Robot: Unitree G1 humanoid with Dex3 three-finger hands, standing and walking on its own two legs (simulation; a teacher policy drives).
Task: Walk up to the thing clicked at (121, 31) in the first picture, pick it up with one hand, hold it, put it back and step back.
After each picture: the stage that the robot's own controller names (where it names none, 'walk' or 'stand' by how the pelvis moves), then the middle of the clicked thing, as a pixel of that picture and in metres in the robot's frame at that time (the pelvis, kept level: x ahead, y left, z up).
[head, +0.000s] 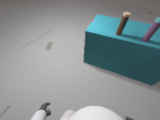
stand; (122, 24) +1.02 -0.33 +0.04
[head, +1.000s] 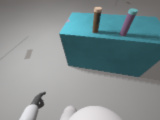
walk; (96, 21) +0.92 +0.01 +0.07
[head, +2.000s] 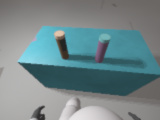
walk; (62, 46) +0.51 +0.27 +0.05
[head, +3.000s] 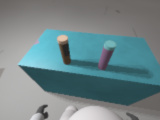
stand; (65, 51) +0.47 +0.22 +0.07
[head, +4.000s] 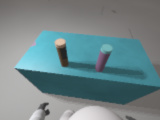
stand; (62, 54) +0.46 +0.23 +0.04
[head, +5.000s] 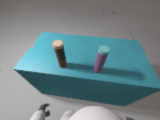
stand; (60, 55) +0.45 +0.24 +0.04
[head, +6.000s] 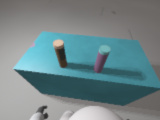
stand; (61, 55) +0.45 +0.24 +0.04
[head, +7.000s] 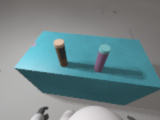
rise first; (61, 54) +0.46 +0.24 +0.04
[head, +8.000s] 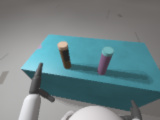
rise first; (65, 56) +0.45 +0.24 +0.04
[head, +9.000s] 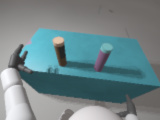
go down; (60, 53) +0.46 +0.22 +0.05
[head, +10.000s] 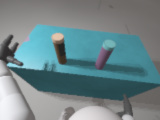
go down; (60, 51) +0.46 +0.21 +0.07
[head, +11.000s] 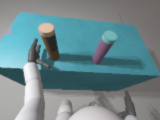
close in; (51, 45) +0.44 +0.23 +0.10
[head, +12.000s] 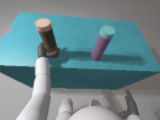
close; (49, 42) +0.47 +0.23 +0.12
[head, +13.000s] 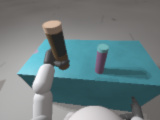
lift; (59, 49) +0.31 +0.17 +0.27
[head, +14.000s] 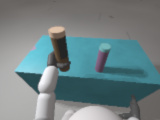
hold; (61, 52) +0.33 +0.17 +0.22
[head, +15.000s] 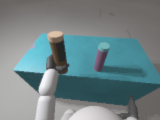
hold; (59, 55) +0.33 +0.19 +0.19
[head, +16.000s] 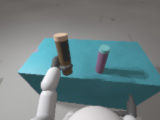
hold; (64, 56) +0.34 +0.16 +0.19
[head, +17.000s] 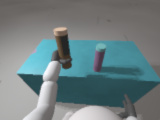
crouch; (64, 50) +0.38 +0.16 +0.21
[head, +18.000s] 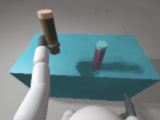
lower; (51, 35) +0.46 +0.24 +0.23
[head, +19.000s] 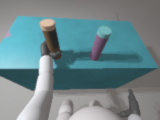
lower; (52, 42) +0.47 +0.21 +0.12
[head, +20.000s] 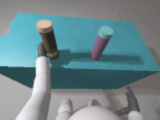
lower; (50, 43) +0.46 +0.23 +0.11
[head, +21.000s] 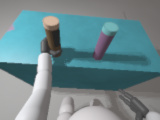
lower; (54, 40) +0.46 +0.21 +0.14
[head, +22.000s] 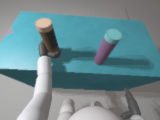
lower; (51, 42) +0.45 +0.24 +0.12
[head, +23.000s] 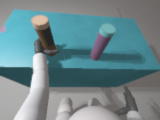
open; (47, 39) +0.47 +0.23 +0.12
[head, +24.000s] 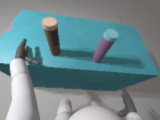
sink last; (53, 40) +0.48 +0.22 +0.11
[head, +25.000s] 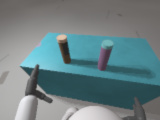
sink last; (64, 50) +0.49 +0.24 +0.09
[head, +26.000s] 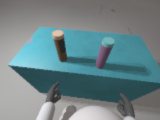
stand; (60, 48) +0.47 +0.24 +0.10
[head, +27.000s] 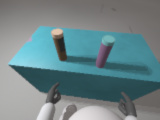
stand; (60, 47) +0.48 +0.24 +0.11
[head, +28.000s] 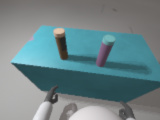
stand; (62, 46) +0.49 +0.23 +0.10
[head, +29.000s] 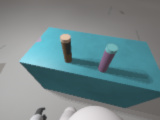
stand; (67, 50) +0.49 +0.20 +0.05
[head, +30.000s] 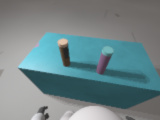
stand; (65, 54) +0.47 +0.22 +0.04
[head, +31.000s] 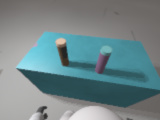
stand; (63, 54) +0.47 +0.23 +0.04
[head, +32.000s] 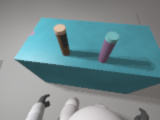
walk; (63, 42) +0.50 +0.22 +0.06
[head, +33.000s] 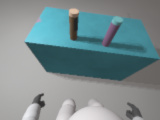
walk; (73, 26) +0.67 +0.19 +0.06
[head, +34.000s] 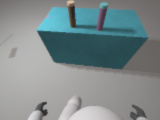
walk; (72, 15) +0.93 +0.29 +0.06
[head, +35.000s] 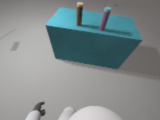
stand; (79, 15) +1.07 +0.21 +0.05
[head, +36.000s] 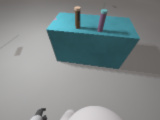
stand; (77, 18) +1.10 +0.20 +0.04
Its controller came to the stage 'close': yes
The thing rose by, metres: 0.24
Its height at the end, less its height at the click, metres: +0.00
